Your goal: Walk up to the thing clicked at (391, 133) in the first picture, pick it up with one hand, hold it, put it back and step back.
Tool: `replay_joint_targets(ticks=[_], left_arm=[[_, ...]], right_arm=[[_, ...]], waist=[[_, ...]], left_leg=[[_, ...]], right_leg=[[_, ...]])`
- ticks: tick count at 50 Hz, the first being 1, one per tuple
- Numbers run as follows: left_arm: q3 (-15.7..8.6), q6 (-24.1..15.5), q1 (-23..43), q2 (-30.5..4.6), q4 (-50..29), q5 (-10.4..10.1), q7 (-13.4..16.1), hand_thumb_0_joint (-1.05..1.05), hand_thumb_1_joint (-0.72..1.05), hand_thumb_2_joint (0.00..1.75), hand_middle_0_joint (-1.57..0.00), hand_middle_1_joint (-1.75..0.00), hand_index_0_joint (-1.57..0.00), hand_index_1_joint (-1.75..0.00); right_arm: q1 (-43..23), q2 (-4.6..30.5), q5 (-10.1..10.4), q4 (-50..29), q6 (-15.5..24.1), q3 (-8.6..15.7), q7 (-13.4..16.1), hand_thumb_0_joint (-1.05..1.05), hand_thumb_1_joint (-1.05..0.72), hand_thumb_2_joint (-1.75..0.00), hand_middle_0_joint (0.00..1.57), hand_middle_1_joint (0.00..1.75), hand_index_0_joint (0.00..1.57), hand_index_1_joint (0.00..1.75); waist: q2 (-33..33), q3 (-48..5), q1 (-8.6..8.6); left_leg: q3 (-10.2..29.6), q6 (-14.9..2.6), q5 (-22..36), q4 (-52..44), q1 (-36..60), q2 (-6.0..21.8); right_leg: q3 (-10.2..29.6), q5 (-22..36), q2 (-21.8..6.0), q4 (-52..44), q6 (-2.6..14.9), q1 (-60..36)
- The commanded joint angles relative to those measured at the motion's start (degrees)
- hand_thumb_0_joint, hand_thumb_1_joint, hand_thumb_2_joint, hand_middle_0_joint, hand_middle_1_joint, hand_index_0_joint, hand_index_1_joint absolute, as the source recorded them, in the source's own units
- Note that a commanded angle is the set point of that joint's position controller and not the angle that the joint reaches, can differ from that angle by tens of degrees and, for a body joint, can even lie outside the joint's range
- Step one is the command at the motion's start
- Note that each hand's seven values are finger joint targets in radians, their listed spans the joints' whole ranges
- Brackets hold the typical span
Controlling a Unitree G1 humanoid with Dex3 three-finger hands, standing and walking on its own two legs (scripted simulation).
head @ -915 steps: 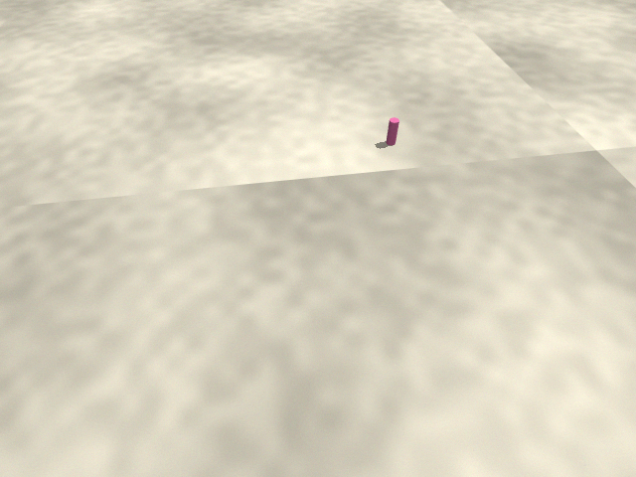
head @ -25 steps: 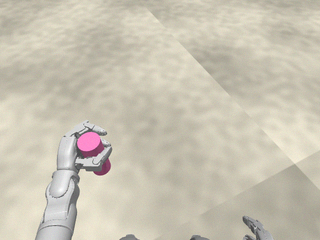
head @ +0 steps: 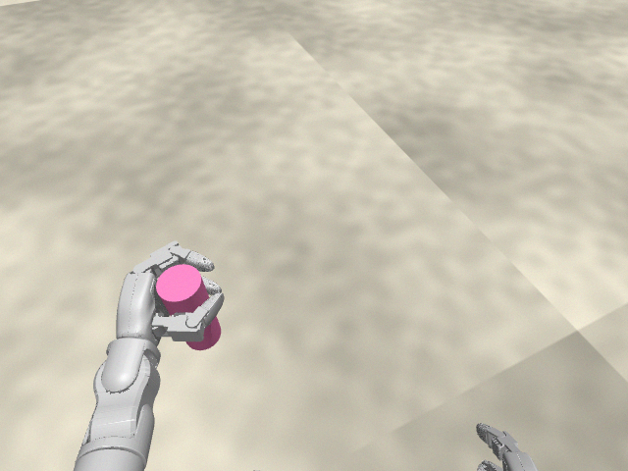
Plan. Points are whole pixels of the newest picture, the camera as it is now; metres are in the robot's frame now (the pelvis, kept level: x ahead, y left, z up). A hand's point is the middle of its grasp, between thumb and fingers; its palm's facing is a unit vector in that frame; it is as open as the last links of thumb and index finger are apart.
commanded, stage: hold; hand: left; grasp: from the side
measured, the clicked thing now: (192, 310) +0.33 +0.18 +0.02
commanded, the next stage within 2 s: crouch in 1.96 s
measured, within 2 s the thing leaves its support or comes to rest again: neither
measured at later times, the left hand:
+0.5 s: hand (191, 298) +0.32 +0.17 +0.06, palm faces +0.02 -1.00 -0.01, open 7.1 cm
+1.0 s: hand (192, 294) +0.33 +0.17 +0.06, palm faces +0.02 -1.00 -0.01, open 7.1 cm
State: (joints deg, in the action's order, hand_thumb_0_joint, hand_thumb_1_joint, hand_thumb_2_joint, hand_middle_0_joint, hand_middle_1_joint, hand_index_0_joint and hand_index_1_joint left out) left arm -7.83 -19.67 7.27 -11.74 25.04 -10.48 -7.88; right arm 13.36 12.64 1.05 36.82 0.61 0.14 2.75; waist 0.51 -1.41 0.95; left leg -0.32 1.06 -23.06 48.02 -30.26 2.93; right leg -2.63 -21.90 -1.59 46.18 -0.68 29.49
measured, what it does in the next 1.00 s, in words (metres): stands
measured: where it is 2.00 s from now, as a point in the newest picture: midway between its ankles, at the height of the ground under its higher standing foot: outside the picture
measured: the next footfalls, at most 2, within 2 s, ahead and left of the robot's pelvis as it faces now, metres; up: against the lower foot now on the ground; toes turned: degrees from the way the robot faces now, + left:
none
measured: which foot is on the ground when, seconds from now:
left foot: down 0.00-1.00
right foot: down 0.00-1.00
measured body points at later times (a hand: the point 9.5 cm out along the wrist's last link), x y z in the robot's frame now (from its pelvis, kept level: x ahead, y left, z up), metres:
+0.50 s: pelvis +0.00 +0.00 +0.00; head +0.03 +0.00 +0.45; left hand +0.31 +0.22 +0.06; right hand +0.13 -0.24 -0.10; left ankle +0.01 +0.13 -0.70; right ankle +0.02 -0.13 -0.70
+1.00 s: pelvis +0.00 +0.00 +0.00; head +0.03 +0.01 +0.45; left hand +0.32 +0.22 +0.06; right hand +0.13 -0.25 -0.10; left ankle +0.01 +0.13 -0.70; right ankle +0.02 -0.13 -0.70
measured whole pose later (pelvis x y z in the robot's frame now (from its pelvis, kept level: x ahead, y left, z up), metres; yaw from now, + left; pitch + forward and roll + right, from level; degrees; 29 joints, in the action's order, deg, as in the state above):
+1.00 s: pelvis +0.00 +0.00 +0.00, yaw +0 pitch +5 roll -1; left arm -8.1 -20.7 8.8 -11.9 27.4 -10.4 -8.2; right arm 13.4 12.7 0.9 38.2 1.6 0.3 2.7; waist 0.4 -0.9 1.1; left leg -0.5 0.9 -22.0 45.9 -28.6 2.8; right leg -2.5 -20.7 -1.6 44.1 -0.8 27.8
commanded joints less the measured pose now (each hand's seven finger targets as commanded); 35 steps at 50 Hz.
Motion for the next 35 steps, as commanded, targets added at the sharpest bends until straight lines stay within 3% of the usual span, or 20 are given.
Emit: replay_joint_targets(ticks=[1, 5, 6, 8, 10, 11, 13, 16, 18, 19, 21, 22, 23, 25, 27, 29, 30, 32, 34, 35], left_arm=[[-3.9, -4.0, 16.4, -8.2, -13.0, -1.1, 0.0, 0.00, 0.39, 1.22, -1.30, -1.40, -1.31, -1.40], [-3.5, -4.3, 15.2, -7.6, -13.0, -1.3, -0.4, 0.00, 0.42, 1.21, -1.30, -1.40, -1.32, -1.39], [-1.1, -3.8, 12.4, -4.2, -8.9, -1.5, -0.8, 0.00, 0.43, 1.22, -1.31, -1.41, -1.32, -1.40], [-3.6, -4.6, 16.4, -8.4, -13.7, -1.3, -0.6, 0.00, 0.40, 1.22, -1.30, -1.41, -1.32, -1.40], [-2.7, -4.6, 15.9, -7.7, -12.5, -0.9, -0.8, 0.00, 0.41, 1.22, -1.31, -1.41, -1.33, -1.41], [-2.4, -4.8, 16.7, -7.4, -15.0, -1.3, -0.9, 0.00, 0.42, 1.22, -1.30, -1.41, -1.32, -1.40], [-2.4, -4.1, 14.1, -6.2, -10.0, -1.5, -0.7, 0.00, 0.41, 1.22, -1.30, -1.42, -1.32, -1.41], [-3.8, -4.5, 15.8, -8.1, -10.8, -1.1, -0.6, 0.00, 0.42, 1.22, -1.28, -1.40, -1.30, -1.39], [-2.1, -4.8, 17.4, -7.0, -11.7, -1.0, -0.8, 0.00, 0.43, 1.22, -1.29, -1.40, -1.30, -1.39], [-2.5, -4.7, 15.8, -6.5, -9.4, -1.2, -0.9, 0.00, 0.44, 1.23, -1.30, -1.41, -1.31, -1.40], [-4.5, -5.4, 18.2, -9.5, -13.3, -1.2, -0.8, 0.00, 0.43, 1.23, -1.30, -1.40, -1.31, -1.40], [-2.2, -5.1, 15.3, -6.6, -9.7, -1.2, -1.2, 0.00, 0.42, 1.22, -1.29, -1.40, -1.31, -1.39], [-2.4, -5.4, 18.4, -7.8, -13.9, -1.3, -1.2, 0.00, 0.42, 1.21, -1.29, -1.40, -1.31, -1.39], [-2.4, -4.5, 16.1, -7.2, -9.4, -0.9, -0.9, 0.00, 0.42, 1.22, -1.30, -1.40, -1.31, -1.40], [-3.9, -4.7, 17.5, -8.7, -11.7, -1.1, -0.6, 0.00, 0.42, 1.21, -1.29, -1.39, -1.30, -1.38], [-2.2, -4.3, 14.2, -6.0, -7.6, -1.1, -0.7, 0.00, 0.40, 1.22, -1.29, -1.40, -1.30, -1.39], [-4.0, -4.4, 15.2, -7.5, -9.2, -1.5, -0.6, 0.00, 0.42, 1.23, -1.29, -1.40, -1.31, -1.39], [-2.5, -4.5, 15.4, -6.9, -9.5, -1.0, -0.8, 0.00, 0.42, 1.23, -1.29, -1.40, -1.30, -1.39], [-4.2, -5.0, 17.8, -9.1, -12.2, -1.1, -0.8, 0.00, 0.42, 1.23, -1.29, -1.40, -1.31, -1.39], [-3.4, -4.9, 18.6, -8.6, -12.5, -0.8, -0.7, 0.00, 0.42, 1.22, -1.28, -1.40, -1.30, -1.39]], right_arm=[[-2.8, 7.9, 0.1, -7.6, 2.5, 2.6, 0.3, 0.00, -0.90, -0.90, 0.20, 0.30, 0.20, 0.30], [-3.2, 7.5, 0.0, -7.4, 2.6, 2.4, 0.4, 0.00, -0.90, -0.90, 0.20, 0.30, 0.20, 0.30], [-3.4, 7.5, 0.2, -7.6, 2.8, 2.3, 0.3, 0.00, -0.90, -0.90, 0.20, 0.30, 0.20, 0.30], [-3.2, 8.1, 0.1, -7.5, 2.9, 2.7, 0.3, 0.00, -0.90, -0.90, 0.20, 0.30, 0.20, 0.30], [-3.1, 8.0, 0.0, -7.3, 3.0, 2.6, 0.2, 0.00, -0.90, -0.90, 0.20, 0.30, 0.20, 0.30], [-3.0, 7.6, 0.1, -7.6, 3.1, 2.4, 0.3, 0.00, -0.90, -0.90, 0.20, 0.30, 0.20, 0.30], [-3.0, 7.8, 0.2, -7.0, 3.1, 2.3, 0.4, 0.00, -0.90, -0.90, 0.20, 0.30, 0.20, 0.30], [-2.7, 7.9, 0.1, -6.6, 3.2, 2.5, 0.4, 0.00, -0.90, -0.90, 0.20, 0.30, 0.20, 0.30], [-2.3, 7.6, -0.1, -6.5, 3.1, 2.3, 0.4, 0.00, -0.90, -0.90, 0.20, 0.30, 0.20, 0.30], [-2.4, 7.7, -0.1, -6.3, 3.2, 2.4, 0.3, 0.00, -0.90, -0.90, 0.20, 0.30, 0.20, 0.30], [-2.2, 8.1, 0.0, -6.3, 3.3, 2.8, 0.3, 0.00, -0.90, -0.90, 0.20, 0.30, 0.20, 0.30], [-2.6, 8.0, 0.0, -6.6, 3.2, 2.6, 0.2, 0.00, -0.90, -0.90, 0.20, 0.30, 0.20, 0.30], [-2.4, 8.0, -0.1, -6.5, 3.3, 2.6, 0.2, 0.00, -0.90, -0.90, 0.20, 0.30, 0.20, 0.30], [-2.3, 7.9, 0.1, -6.5, 3.2, 2.6, 0.3, 0.00, -0.90, -0.90, 0.20, 0.30, 0.20, 0.30], [-2.8, 8.0, 0.2, -6.7, 3.2, 2.6, 0.3, 0.00, -0.90, -0.90, 0.20, 0.30, 0.20, 0.30], [-2.7, 7.7, 0.1, -6.3, 3.1, 2.4, 0.2, 0.00, -0.90, -0.90, 0.20, 0.30, 0.20, 0.30], [-2.4, 7.9, 0.0, -6.2, 3.3, 2.7, 0.2, 0.00, -0.90, -0.90, 0.20, 0.30, 0.20, 0.30], [-2.5, 7.8, 0.1, -6.6, 3.2, 2.6, 0.3, 0.00, -0.90, -0.90, 0.20, 0.30, 0.20, 0.30], [-2.2, 8.2, 0.0, -6.4, 3.2, 2.8, 0.2, 0.00, -0.90, -0.90, 0.20, 0.30, 0.20, 0.30], [-2.1, 8.0, 0.0, -6.5, 3.1, 2.7, 0.4, 0.00, -0.90, -0.90, 0.20, 0.30, 0.20, 0.30]], waist=[[0.8, -14.5, 0.14], [-0.2, -13.6, 0.26], [-1.8, -12.0, 1.04], [1.0, -15.1, 0.16], [0.6, -14.0, 0.68], [1.3, -16.3, 0.30], [-0.3, -13.3, 0.76], [-0.4, -13.7, 0.47], [0.9, -14.2, 1.05], [-0.4, -12.4, 0.77], [1.0, -16.1, -0.09], [0.7, -15.1, 0.44], [2.2, -15.8, 0.19], [-0.2, -14.2, 0.60], [0.0, -13.8, 0.25], [-1.6, -12.0, 0.62], [-0.8, -13.6, 0.08], [-0.9, -14.3, 0.45], [1.2, -16.1, -0.17], [1.1, -16.3, 0.39]], left_leg=[[-0.1, -1.09, 10.8, -8.1, 6.4, -2.1], [-0.2, -1.20, 8.2, -8.7, 6.1, -2.3], [-0.1, -1.26, 7.5, -8.9, 5.7, -2.2], [-0.2, -1.10, 9.1, -8.7, 6.8, -2.4], [-0.1, -1.10, 9.1, -8.9, 7.1, -2.2], [-0.2, -1.04, 10.5, -8.7, 8.3, -2.3], [0.1, -1.06, 10.1, -9.1, 7.4, -2.2], [-0.2, -1.19, 10.6, -8.8, 7.1, -2.1], [-0.1, -1.04, 10.4, -8.8, 7.8, -2.2], [0.1, -1.07, 10.1, -8.8, 6.6, -2.1], [0.0, -1.01, 10.8, -8.9, 8.2, -2.2], [0.2, -0.86, 11.5, -9.1, 8.3, -2.1], [0.1, -0.73, 12.0, -9.1, 8.9, -2.1], [0.1, -0.99, 11.6, -9.0, 8.1, -2.1], [-0.2, -1.11, 10.0, -9.4, 7.4, -2.3], [-0.2, -1.24, 9.3, -9.4, 6.4, -2.3], [-0.2, -1.25, 10.3, -9.0, 6.7, -2.2], [-0.2, -1.19, 11.6, -9.0, 7.6, -2.2], [-0.3, -1.07, 12.5, -9.0, 8.6, -2.3], [-0.2, -1.08, 12.9, -9.0, 9.1, -2.3]], right_leg=[[0.3, 12.5, 1.9, -7.0, 1.09, -7.2], [0.2, 10.1, 1.8, -7.9, 0.96, -7.0], [0.1, 9.6, 1.9, -7.8, 0.94, -6.3], [0.3, 10.9, 1.7, -7.6, 1.07, -7.8], [0.3, 10.9, 1.9, -7.5, 1.19, -6.8], [0.4, 12.3, 1.8, -7.6, 1.09, -8.3], [0.1, 11.9, 2.0, -7.7, 1.08, -7.1], [0.3, 12.4, 1.9, -7.6, 1.06, -7.2], [0.3, 12.2, 1.8, -7.6, 1.17, -6.8], [0.0, 11.7, 2.0, -7.5, 1.20, -6.4], [0.3, 12.2, 1.8, -7.4, 1.27, -8.1], [0.1, 12.7, 1.9, -7.3, 1.35, -7.9], [0.1, 13.1, 2.0, -7.2, 1.49, -7.8], [0.1, 13.0, 2.0, -7.8, 1.17, -7.7], [0.3, 11.8, 1.7, -8.5, 1.07, -8.0], [0.2, 11.0, 1.8, -8.5, 0.98, -7.4], [0.3, 11.9, 1.8, -8.3, 1.05, -7.5], [0.2, 13.1, 1.8, -8.1, 1.08, -8.0], [0.5, 13.9, 1.7, -8.0, 1.20, -8.7], [0.4, 14.4, 1.8, -8.0, 1.15, -8.5]])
